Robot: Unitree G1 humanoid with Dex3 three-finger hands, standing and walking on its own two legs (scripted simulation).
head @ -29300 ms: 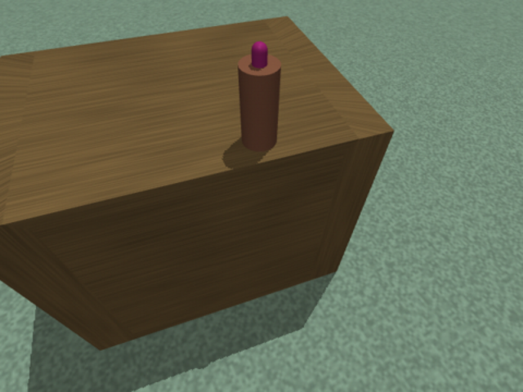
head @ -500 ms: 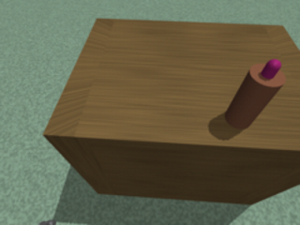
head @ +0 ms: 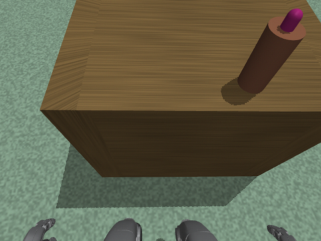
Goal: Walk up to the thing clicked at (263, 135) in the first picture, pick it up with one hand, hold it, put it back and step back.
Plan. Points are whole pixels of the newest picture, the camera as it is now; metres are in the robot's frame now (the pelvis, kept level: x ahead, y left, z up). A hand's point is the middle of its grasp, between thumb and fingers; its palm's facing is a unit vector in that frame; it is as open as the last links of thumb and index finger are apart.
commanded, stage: step back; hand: right
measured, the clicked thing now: (270, 53) +0.54 -0.25 +0.10
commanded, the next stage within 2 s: none
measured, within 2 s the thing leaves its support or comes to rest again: neither
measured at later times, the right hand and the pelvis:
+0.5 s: hand out of the picture +0.00 -0.26 -0.15, palm faces -0.12 +0.90 -0.41, open 7.4 cm; pelvis -0.12 +0.00 -0.01, yaw +3 degrees
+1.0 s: hand out of the picture -0.16 -0.31 -0.15, palm faces -0.01 +0.93 -0.37, open 7.4 cm; pelvis -0.27 -0.04 +0.00, yaw -2 degrees
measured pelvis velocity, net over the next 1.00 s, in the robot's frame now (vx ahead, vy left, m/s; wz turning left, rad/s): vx -0.27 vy -0.04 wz -0.03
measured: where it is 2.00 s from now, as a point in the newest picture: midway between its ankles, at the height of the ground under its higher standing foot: outside the picture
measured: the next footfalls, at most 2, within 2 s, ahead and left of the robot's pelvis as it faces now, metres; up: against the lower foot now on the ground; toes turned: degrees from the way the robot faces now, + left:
right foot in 0.06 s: +0.00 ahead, -0.12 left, +0.00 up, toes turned +2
left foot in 0.46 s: -0.07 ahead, +0.12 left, +0.00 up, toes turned +1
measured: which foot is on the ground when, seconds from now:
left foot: down 0.00-0.08, up 0.10-0.44, down 0.46-0.86, up 0.88-1.00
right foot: up 0.00-0.04, down 0.06-0.48, up 0.50-0.82, down 0.84-1.00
